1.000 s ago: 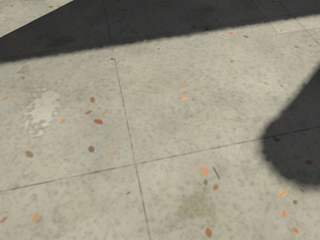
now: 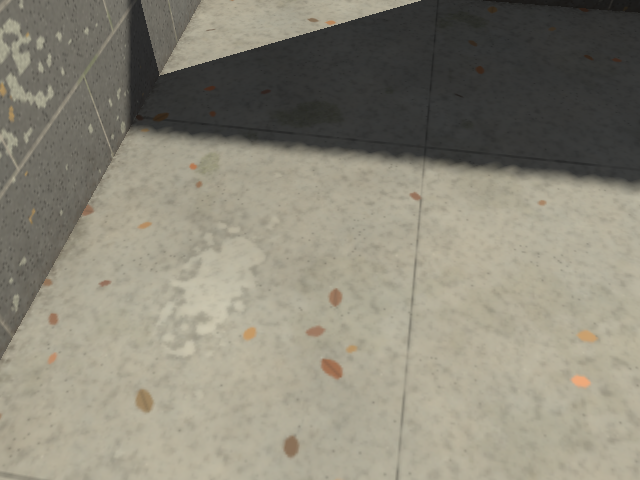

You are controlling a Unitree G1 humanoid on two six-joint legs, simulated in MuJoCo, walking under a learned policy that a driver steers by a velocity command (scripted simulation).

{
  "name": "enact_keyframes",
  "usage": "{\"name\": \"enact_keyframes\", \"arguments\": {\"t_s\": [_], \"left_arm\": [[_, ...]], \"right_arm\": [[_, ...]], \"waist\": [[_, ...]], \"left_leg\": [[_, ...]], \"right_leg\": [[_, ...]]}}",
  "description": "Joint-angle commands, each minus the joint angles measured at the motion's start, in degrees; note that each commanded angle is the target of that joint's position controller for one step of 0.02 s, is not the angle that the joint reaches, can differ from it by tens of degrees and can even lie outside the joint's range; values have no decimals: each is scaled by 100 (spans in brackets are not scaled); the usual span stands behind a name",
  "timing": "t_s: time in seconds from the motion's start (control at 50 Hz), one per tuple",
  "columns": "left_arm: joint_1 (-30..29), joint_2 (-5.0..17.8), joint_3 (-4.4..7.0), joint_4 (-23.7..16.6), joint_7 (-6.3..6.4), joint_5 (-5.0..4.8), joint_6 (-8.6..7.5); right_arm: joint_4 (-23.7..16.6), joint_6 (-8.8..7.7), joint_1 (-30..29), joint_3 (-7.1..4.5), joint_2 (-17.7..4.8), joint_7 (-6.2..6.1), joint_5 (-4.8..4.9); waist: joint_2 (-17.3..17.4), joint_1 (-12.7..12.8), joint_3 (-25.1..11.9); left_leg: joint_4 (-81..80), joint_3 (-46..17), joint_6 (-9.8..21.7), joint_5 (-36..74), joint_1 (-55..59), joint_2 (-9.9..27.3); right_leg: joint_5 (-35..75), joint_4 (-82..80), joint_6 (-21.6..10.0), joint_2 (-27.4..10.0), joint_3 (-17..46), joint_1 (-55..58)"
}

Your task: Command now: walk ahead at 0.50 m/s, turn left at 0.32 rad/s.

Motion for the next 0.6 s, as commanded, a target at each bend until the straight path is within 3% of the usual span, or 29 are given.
{"name": "enact_keyframes", "arguments": {"t_s": [0.02,0.08,0.12,0.16,0.18,0.2,0.22,0.24,0.26,0.28,0.3,0.32,0.36,0.42,0.52,0.6], "left_arm": [[-472,772,124,-336,8,-104,-77],[-72,1020,159,-174,-47,-203,-36],[36,1173,179,-96,-52,-232,13],[91,1173,133,-11,-40,-242,65],[159,984,50,4,-22,-172,55],[422,509,-135,-235,-33,-43,-21],[537,477,-171,-194,-43,-53,-128],[274,976,-26,-249,-70,-211,-170],[-48,944,-46,-321,-62,-258,-164],[-222,871,-49,-335,-23,-190,-131],[-224,850,-16,-308,4,-139,-58],[-104,754,-23,-270,-2,-146,27],[-53,556,-48,-256,13,-161,157],[-428,493,-41,-393,29,-141,208],[-1152,357,-115,-663,-130,-111,186],[-1705,369,-154,-1016,-261,-107,203]], "right_arm": [[-382,-134,-236,158,150,121,-6],[-602,-164,-762,167,-14,204,36],[-699,-188,-886,138,-165,243,28],[-518,-193,-180,-1,-422,209,-17],[-305,-182,689,-147,-745,153,-31],[-257,-167,1494,-290,-1414,92,-144],[-178,-164,1740,-264,-1359,110,-11],[-217,-184,1448,-125,-989,124,-16],[-280,-201,1072,-56,-765,118,-27],[-305,-220,694,6,-557,132,-46],[-324,-267,452,61,-373,142,-82],[-309,-310,326,66,-325,157,-108],[-186,-429,312,29,-356,166,-112],[23,-477,438,-14,-423,95,-146],[256,-459,544,-40,-555,15,-90],[500,-342,860,-97,-704,-7,-18]], "waist": [[-563,-166,6],[-600,3,62],[-655,-39,96],[-653,-483,-228],[-505,-878,-741],[674,-1028,-1656],[1324,-1041,-2321],[830,-1011,-1673],[594,-881,-1104],[304,-721,-716],[363,-542,-487],[419,-399,-393],[297,-277,-268],[108,-314,-27],[110,-568,271],[45,-763,489]], "left_leg": [[-990,248,0,927,669,1],[-1580,380,67,729,854,-83],[-1928,497,205,295,1049,-193],[-2380,791,426,224,2286,-497],[-2287,531,635,414,3601,-329],[-2431,-1790,1452,200,5758,1235],[-3285,-3686,1990,-20,6129,1886],[-3317,-3082,1765,-213,5693,1699],[-3334,-2222,1532,23,4991,1461],[-3510,-1670,1373,315,4292,1226],[-3730,-1281,1265,612,3765,1053],[-3933,-1038,1241,732,3418,978],[-4224,-604,1277,1144,3158,968],[-4393,-18,1186,1603,3288,968],[-4535,810,924,1515,3432,858],[-4286,1038,842,1790,4200,1107]], "right_leg": [[1515,-614,-911,-1254,523,-467],[1130,-443,-860,-1459,668,-125],[1167,-185,-781,-1632,787,143],[2360,718,-557,-1437,539,102],[2586,1915,-330,-1149,211,-395],[841,4241,159,-467,-223,-2439],[-2129,5384,218,-72,561,-3298],[-1976,5848,147,-415,833,-3824],[-1529,5734,61,-668,723,-3876],[-1120,5375,63,-840,667,-3705],[-803,5081,64,-985,723,-3402],[-580,4985,78,-1013,747,-3116],[-221,4828,127,-953,819,-3032],[534,4150,196,-833,1064,-3413],[1752,2673,126,-693,714,-3169],[1299,2148,-49,-632,472,-3415]]}}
